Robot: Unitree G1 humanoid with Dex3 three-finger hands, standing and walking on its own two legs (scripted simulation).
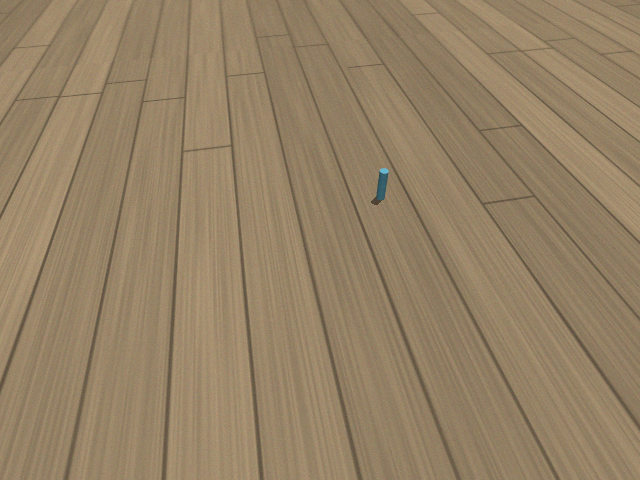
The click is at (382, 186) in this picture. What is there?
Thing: slim round
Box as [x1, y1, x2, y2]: [376, 168, 388, 199]
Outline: 385,168 380,169 376,195 378,199 384,198 388,170
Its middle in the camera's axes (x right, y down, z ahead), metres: +0.29 -0.28 +1.82
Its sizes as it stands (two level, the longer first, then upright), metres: 0.040 0.040 0.159
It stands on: the floor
